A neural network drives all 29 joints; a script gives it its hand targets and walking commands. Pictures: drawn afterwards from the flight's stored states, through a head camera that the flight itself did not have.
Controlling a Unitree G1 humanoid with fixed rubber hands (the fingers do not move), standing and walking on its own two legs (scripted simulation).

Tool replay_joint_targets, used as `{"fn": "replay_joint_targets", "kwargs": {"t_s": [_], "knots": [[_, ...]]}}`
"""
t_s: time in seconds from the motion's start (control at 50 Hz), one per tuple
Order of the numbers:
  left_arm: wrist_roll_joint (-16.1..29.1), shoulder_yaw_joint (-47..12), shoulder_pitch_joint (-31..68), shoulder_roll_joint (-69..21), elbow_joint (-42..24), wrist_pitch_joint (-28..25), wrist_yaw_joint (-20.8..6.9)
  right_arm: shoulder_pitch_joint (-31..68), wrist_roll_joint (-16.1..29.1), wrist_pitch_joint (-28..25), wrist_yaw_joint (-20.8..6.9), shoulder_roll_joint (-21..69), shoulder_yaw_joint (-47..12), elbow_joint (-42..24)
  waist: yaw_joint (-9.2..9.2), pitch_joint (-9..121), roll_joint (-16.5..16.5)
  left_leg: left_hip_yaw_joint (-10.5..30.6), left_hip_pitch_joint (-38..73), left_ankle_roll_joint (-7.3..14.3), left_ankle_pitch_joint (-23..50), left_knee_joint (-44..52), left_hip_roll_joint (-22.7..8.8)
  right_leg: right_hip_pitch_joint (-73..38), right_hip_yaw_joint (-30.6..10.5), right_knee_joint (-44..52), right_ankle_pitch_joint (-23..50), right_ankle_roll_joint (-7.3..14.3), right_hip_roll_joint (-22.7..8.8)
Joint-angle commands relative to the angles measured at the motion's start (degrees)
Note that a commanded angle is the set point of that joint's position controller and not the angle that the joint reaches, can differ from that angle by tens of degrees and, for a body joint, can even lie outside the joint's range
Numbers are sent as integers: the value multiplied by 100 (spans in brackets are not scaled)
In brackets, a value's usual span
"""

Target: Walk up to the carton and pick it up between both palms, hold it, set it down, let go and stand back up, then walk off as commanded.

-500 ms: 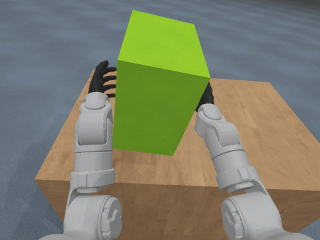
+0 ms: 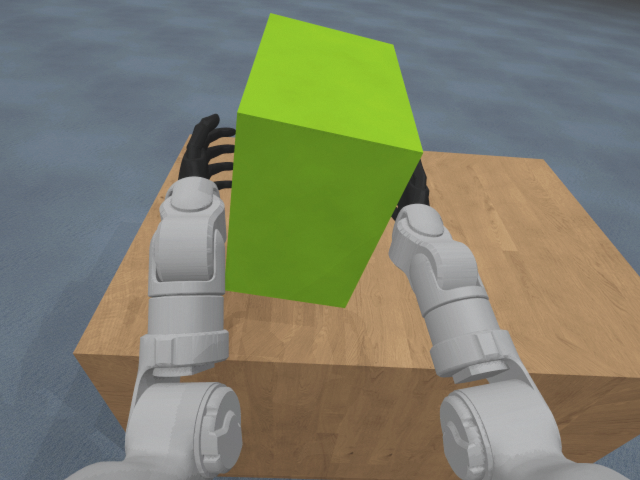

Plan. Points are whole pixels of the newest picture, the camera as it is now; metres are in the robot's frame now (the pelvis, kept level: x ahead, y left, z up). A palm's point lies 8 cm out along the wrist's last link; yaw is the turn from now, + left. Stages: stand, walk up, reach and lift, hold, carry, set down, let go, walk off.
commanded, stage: set down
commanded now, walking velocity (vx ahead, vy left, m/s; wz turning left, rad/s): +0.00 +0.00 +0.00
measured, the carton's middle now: (309, 166) +0.44 +0.01 +0.21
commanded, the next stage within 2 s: none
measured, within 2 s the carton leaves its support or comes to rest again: neither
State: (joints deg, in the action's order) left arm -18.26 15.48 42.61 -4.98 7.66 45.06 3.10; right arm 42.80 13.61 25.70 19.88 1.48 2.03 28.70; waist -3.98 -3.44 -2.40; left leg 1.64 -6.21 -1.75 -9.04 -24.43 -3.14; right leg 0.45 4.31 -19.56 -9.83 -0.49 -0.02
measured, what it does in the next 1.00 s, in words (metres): stands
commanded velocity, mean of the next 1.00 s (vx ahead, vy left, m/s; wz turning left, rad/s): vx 0.00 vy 0.00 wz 0.00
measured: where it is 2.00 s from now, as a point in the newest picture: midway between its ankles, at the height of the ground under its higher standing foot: outside the picture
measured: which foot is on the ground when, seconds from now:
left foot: down 0.00-1.00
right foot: down 0.00-1.00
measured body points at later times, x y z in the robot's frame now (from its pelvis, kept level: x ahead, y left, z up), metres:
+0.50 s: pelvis +0.01 +0.00 +0.00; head -0.03 +0.05 +0.45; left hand +0.41 +0.12 +0.17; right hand +0.38 -0.14 +0.14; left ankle +0.06 +0.13 -0.74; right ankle +0.02 -0.12 -0.74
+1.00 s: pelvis +0.02 +0.01 +0.00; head +0.00 +0.05 +0.45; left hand +0.43 +0.11 +0.14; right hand +0.39 -0.14 +0.13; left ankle +0.06 +0.13 -0.74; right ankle +0.02 -0.12 -0.74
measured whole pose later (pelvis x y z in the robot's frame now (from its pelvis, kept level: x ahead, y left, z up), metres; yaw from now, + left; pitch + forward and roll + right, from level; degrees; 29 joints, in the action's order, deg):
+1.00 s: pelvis +0.02 +0.01 +0.00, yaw -2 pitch -6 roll -1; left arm -19.8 16.5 39.7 -7.2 29.9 20.7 2.8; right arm 36.6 0.8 -0.5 15.6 4.7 11.0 44.3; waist -2.6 -3.1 -5.2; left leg -0.9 -6.6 -0.8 -8.6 -20.8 -2.4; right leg 2.1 2.0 -17.0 -9.1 -1.3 -0.9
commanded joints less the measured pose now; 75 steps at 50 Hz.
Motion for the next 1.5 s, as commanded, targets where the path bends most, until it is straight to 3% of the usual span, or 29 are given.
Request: {"fn": "replay_joint_targets", "kwargs": {"t_s": [0.0, 0.04, 0.08, 0.12, 0.16, 0.18, 0.3, 0.36, 0.38, 0.4, 0.46, 0.5, 0.52, 0.54, 0.64, 0.78, 0.82, 0.94, 0.96, 1.0, 1.06, 1.08, 1.16, 1.22, 1.3, 1.32, 1.36, 1.42, 1.48], "knots": [[556, -2258, 3941, -3098, 475, -326, -999, 6103, 335, -600, -880, 3188, -2131, -2029, -1, 2690, 3, -320, 950, 331, 399, 564, 591, -198, 38, 601, 329, -340, 298], [611, -2173, 4217, -3075, 408, -484, -1076, 5947, 160, -745, -945, 3260, -2015, -1650, 11, 2730, 12, -391, 1046, 338, 311, 638, 568, -166, 31, 560, 308, -382, 297], [584, -2425, 4506, -3323, 71, -717, -1144, 5992, -90, -1147, -999, 3341, -1816, -1938, -114, 3136, 270, -370, 1183, 191, 500, 630, 535, -235, 131, 474, 474, -290, 358], [635, -2665, 4703, -3613, 226, -1071, -1158, 6281, -314, -1666, -1035, 3534, -1699, -2171, -193, 3673, 608, -337, 1565, 47, 901, 415, 509, -185, 199, 459, 654, -245, 373], [634, -2746, 4246, -3751, 464, -1417, -1224, 5758, -711, -2062, -1089, 3362, -1313, -1907, -372, 3925, 610, -308, 1872, -88, 1445, 303, 457, -148, 300, 481, 1038, -211, 418], [515, -2715, 4187, -3717, 590, -1506, -1208, 5619, -743, -2112, -1109, 3439, -1422, -1719, -288, 3700, 591, -320, 1893, -51, 1507, 345, 486, -196, 282, 492, 1116, -243, 419], [-251, -1940, 3121, -3239, 1491, -1673, -1403, 4719, -1420, -2564, -1308, 2792, -842, -727, -170, 1976, 399, -504, 1458, 99, 695, 717, 506, -553, 322, 664, 536, -308, 292], [-149, -2199, 3399, -3470, 1273, -1749, -1405, 4730, -1539, -2835, -1382, 2702, -616, -603, -268, 1949, 527, -579, 1569, 40, 424, 833, 410, -367, 446, 666, 235, -216, 315], [-167, -2200, 3373, -3407, 1303, -1790, -1392, 4930, -1447, -2953, -1402, 2720, -837, -713, -109, 1996, 642, -587, 1554, 50, 542, 788, 439, -382, 444, 639, 306, -246, 259], [38, -2528, 3463, -3625, 1200, -1874, -1325, 5022, -1435, -3088, -1410, 2796, -957, -1012, -187, 2319, 684, -517, 1532, -13, 871, 679, 424, -302, 493, 584, 591, -241, 287], [342, -2863, 3475, -3819, 800, -2175, -1098, 5158, -1167, -3355, -1374, 3221, -1559, -1306, 40, 3162, 679, -513, 1749, -82, 2232, 271, 438, -552, 384, 413, 1681, -274, 308], [598, -3410, 3920, -4034, 148, -2454, -898, 5317, -1047, -3536, -1343, 3362, -1969, -1764, -55, 4191, 588, -472, 2041, -169, 2863, 34, 381, -496, 412, 274, 2110, -292, 401], [696, -3489, 4121, -3941, -142, -2608, -783, 5244, -942, -3542, -1359, 3470, -2218, -1737, 46, 4556, 608, -424, 2212, -185, 3193, -49, 360, -490, 378, 216, 2334, -273, 389], [733, -3498, 3868, -3864, -3, -2646, -747, 4933, -1037, -3505, -1332, 3343, -2136, -1595, -93, 4253, 442, -423, 2003, -180, 2976, -14, 379, -484, 391, 257, 2437, -271, 384], [611, -3009, 3456, -3512, 841, -2567, -767, 4747, -1120, -3234, -1312, 3436, -2137, -1440, 13, 3802, -282, -471, 1235, 257, 1101, 463, 481, -736, 173, 309, 1988, -398, 189], [317, -2523, 3591, -3602, 1477, -2670, -888, 4803, -1274, -3182, -1390, 3519, -1849, -917, 145, 3608, -18, -487, 1182, 268, 867, 587, 435, -500, 136, 311, 1652, -357, 233], [204, -2251, 3537, -3499, 1748, -2698, -928, 4901, -1349, -3182, -1431, 3527, -1754, -644, 372, 3391, -82, -511, 1046, 363, 550, 690, 458, -443, 51, 438, 1207, -336, 185], [330, -2601, 3826, -3809, 1741, -3024, -752, 4825, -1458, -3387, -1485, 3484, -1391, -333, 145, 3746, 427, -451, 1429, 11, 1192, 443, 365, -13, 253, 476, 1130, -116, 359], [489, -2877, 4226, -3965, 1334, -3153, -706, 4918, -1359, -3464, -1493, 3652, -1494, -398, 102, 4165, 598, -475, 1460, -52, 1366, 380, 366, 52, 229, 467, 1313, -101, 376], [338, -2670, 3846, -3821, 1919, -3134, -766, 4544, -1600, -3386, -1490, 3501, -1192, 82, -42, 3402, 604, -508, 1432, -77, 1350, 355, 400, 118, 261, 461, 1291, -139, 329], [295, -2713, 3756, -3878, 1935, -3212, -825, 4128, -1779, -3404, -1464, 3416, -926, 400, -252, 3368, 566, -478, 1453, -112, 1361, 389, 387, 19, 270, 510, 1330, -132, 346], [410, -2769, 4005, -3906, 1765, -3291, -799, 4262, -1685, -3432, -1476, 3633, -1101, 339, -166, 3594, 671, -487, 1516, -160, 1531, 321, 401, -49, 244, 418, 1523, -142, 325], [513, -2934, 3674, -4118, 2010, -3385, -796, 4160, -1747, -3512, -1385, 3638, -1123, 280, -359, 3575, 558, -394, 1581, -238, 2171, 153, 392, -73, 256, 372, 2187, -184, 337], [680, -3159, 3855, -4198, 1541, -3513, -791, 4076, -1616, -3519, -1351, 3736, -1329, 70, -444, 4088, 629, -344, 1622, -295, 2456, 43, 448, -358, 181, 258, 2598, -196, 350], [626, -3050, 3680, -4067, 1664, -3610, -743, 4119, -1533, -3535, -1320, 3938, -1686, -170, -208, 3926, 451, -309, 1284, -235, 2643, -5, 468, -587, 85, 124, 3220, -288, 302], [622, -3101, 3617, -4103, 1664, -3571, -730, 3912, -1522, -3463, -1327, 3915, -1711, -177, -348, 3751, 513, -267, 1384, -272, 2612, 22, 487, -470, 117, 174, 3104, -256, 316], [491, -2782, 3734, -3926, 1934, -3546, -836, 4068, -1547, -3400, -1365, 3766, -1591, -21, -218, 3410, 280, -292, 1227, -123, 1997, 212, 467, -436, 96, 287, 2473, -244, 297], [453, -2763, 3606, -3980, 2026, -3560, -792, 4322, -1522, -3446, -1387, 3795, -1690, -314, -51, 3552, 277, -330, 1101, -71, 1920, 250, 465, -373, 96, 247, 2480, -264, 307], [553, -2856, 3599, -4114, 1701, -3779, -673, 4229, -1429, -3586, -1421, 4106, -2084, -591, 74, 4630, 389, -304, 1269, -170, 2756, -36, 457, -483, 83, 59, 3265, -282, 354]]}}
